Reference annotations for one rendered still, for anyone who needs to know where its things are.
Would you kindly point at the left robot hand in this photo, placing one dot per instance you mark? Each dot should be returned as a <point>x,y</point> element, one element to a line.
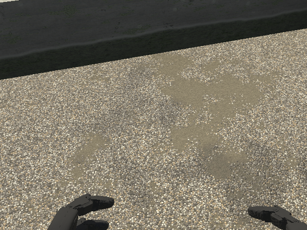
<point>66,217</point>

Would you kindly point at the right robot hand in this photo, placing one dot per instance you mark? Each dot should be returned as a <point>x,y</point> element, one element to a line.
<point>278,216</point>

